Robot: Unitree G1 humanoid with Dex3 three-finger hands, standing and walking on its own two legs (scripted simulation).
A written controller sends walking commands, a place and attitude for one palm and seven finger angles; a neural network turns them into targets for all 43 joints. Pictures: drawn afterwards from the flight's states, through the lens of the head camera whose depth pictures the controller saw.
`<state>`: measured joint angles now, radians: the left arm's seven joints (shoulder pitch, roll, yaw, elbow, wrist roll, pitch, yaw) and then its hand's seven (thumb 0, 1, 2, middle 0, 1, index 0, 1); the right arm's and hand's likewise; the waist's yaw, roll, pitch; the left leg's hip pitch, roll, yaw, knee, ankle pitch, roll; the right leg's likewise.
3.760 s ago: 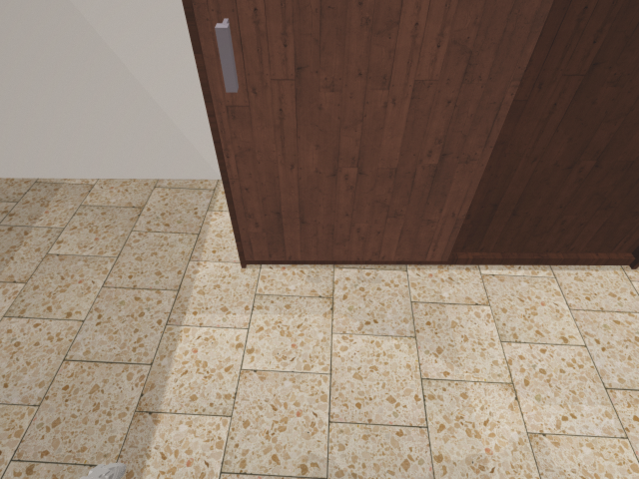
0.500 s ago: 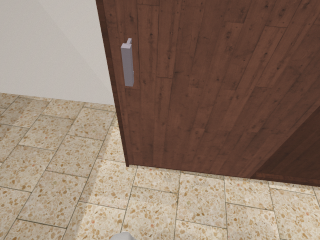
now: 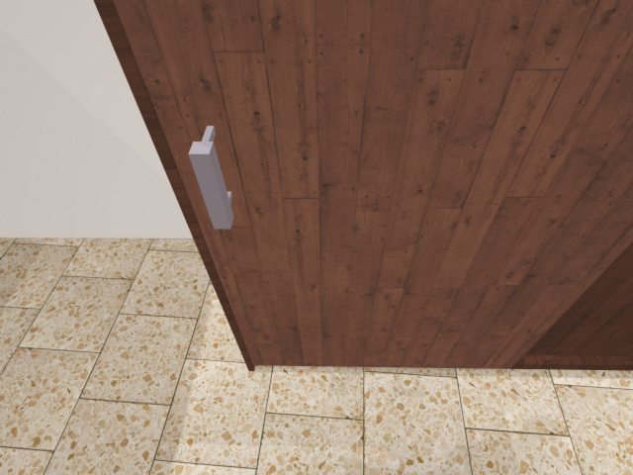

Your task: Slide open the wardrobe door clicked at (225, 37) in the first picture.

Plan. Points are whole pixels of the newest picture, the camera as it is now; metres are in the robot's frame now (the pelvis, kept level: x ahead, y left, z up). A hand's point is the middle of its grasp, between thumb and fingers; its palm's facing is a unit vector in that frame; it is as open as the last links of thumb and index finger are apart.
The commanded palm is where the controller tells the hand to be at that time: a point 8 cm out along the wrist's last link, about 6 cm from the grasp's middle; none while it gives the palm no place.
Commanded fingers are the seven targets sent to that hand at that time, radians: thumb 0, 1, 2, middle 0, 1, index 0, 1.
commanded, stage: come to a stop and stand still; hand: left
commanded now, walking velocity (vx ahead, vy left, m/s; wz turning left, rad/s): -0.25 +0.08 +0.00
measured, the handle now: (216, 178) +0.50 +0.16 +0.10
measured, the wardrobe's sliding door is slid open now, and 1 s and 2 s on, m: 0.00 0.00 0.00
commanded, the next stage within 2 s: look again from close up in 1.32 s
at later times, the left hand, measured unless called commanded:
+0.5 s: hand out of the picture -0.02 +0.24 -0.17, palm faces +0.03 -0.98 -0.19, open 7.4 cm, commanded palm none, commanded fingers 0.00 0.90 0.90 -0.20 -0.30 -0.20 -0.30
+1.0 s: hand out of the picture -0.02 +0.18 -0.16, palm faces +0.01 -0.97 -0.23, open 7.4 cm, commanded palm none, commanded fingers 0.00 0.90 0.90 -0.20 -0.30 -0.20 -0.30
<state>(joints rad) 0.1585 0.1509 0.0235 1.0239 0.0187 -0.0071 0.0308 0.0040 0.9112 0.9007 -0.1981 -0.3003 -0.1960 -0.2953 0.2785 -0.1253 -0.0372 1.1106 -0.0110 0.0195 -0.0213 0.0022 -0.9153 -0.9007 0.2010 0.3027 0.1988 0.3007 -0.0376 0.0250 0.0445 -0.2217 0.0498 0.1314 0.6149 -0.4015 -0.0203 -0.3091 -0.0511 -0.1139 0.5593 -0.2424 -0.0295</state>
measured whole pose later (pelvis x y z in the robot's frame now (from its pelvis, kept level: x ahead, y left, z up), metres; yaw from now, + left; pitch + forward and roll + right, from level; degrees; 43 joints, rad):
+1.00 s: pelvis -0.04 +0.00 +0.00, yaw +0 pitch -1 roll +1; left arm 0.28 0.16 -0.01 1.06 0.01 -0.02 0.03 0.01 0.91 0.90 -0.20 -0.30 -0.20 -0.30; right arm 0.32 -0.14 0.01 1.08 -0.02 -0.01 -0.01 0.01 -0.91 -0.90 0.20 0.30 0.20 0.30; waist -0.02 0.03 0.02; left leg -0.25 0.06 0.07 0.51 -0.24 -0.03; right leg -0.20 -0.02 -0.05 0.54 -0.33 -0.02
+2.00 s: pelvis -0.03 +0.01 +0.01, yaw +0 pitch -1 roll +1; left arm 0.21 0.24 0.00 1.09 0.01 -0.01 0.02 0.01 0.90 0.90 -0.20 -0.30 -0.20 -0.30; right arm 0.19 -0.22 0.01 1.12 -0.02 -0.02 -0.01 0.00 -0.91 -0.90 0.20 0.30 0.20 0.30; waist 0.00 -0.01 0.04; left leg -0.18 0.04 0.09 0.41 -0.22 -0.02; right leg -0.12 -0.03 -0.04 0.43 -0.29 0.00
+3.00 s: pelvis +0.04 +0.03 +0.00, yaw +0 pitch -1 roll +1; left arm 0.23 0.17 0.03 1.06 0.01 -0.02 0.03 0.01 0.91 0.90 -0.20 -0.30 -0.20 -0.30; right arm 0.34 -0.09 0.00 1.15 -0.01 -0.02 -0.04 0.00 -0.91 -0.90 0.20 0.30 0.20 0.30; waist -0.01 -0.03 0.11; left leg -0.12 0.01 0.10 0.52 -0.39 0.01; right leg -0.29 -0.06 -0.08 0.58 -0.24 -0.01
